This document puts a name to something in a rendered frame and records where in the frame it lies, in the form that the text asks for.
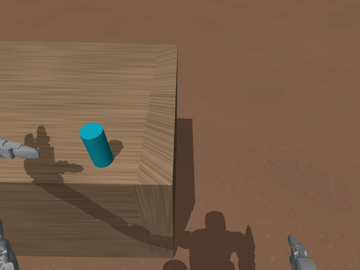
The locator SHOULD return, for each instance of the left robot arm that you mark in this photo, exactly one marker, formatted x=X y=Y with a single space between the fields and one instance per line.
x=8 y=259

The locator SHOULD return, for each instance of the right robot hand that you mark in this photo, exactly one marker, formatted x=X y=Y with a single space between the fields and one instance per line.
x=298 y=258

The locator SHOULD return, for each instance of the left robot hand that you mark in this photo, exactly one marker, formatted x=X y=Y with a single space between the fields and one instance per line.
x=9 y=150

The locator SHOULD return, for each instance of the can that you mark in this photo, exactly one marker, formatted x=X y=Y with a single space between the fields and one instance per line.
x=95 y=141

